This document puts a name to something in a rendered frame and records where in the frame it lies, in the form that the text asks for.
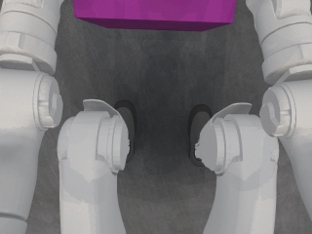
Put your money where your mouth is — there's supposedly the robot right thigh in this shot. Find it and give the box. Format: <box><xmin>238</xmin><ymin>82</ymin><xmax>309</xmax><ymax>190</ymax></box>
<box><xmin>203</xmin><ymin>114</ymin><xmax>278</xmax><ymax>234</ymax></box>

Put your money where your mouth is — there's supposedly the robot right upper arm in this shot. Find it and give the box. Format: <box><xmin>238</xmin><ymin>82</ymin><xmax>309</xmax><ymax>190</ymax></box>
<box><xmin>259</xmin><ymin>79</ymin><xmax>312</xmax><ymax>221</ymax></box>

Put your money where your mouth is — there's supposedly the robot left upper arm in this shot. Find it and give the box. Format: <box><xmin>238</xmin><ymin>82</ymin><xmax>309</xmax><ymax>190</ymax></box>
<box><xmin>0</xmin><ymin>68</ymin><xmax>63</xmax><ymax>234</ymax></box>

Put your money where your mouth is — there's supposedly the robot right forearm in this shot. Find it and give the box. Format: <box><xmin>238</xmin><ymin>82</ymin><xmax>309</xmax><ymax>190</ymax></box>
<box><xmin>246</xmin><ymin>0</ymin><xmax>312</xmax><ymax>86</ymax></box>

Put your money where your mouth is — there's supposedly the robot left forearm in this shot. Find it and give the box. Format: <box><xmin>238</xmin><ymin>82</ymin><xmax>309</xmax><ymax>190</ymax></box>
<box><xmin>0</xmin><ymin>0</ymin><xmax>64</xmax><ymax>76</ymax></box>

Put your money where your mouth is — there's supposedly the carton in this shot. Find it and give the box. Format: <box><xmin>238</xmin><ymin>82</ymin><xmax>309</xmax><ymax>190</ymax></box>
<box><xmin>72</xmin><ymin>0</ymin><xmax>237</xmax><ymax>32</ymax></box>

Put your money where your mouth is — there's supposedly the right robot shin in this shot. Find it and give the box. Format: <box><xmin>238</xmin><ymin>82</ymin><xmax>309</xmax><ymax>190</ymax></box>
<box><xmin>194</xmin><ymin>102</ymin><xmax>279</xmax><ymax>168</ymax></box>

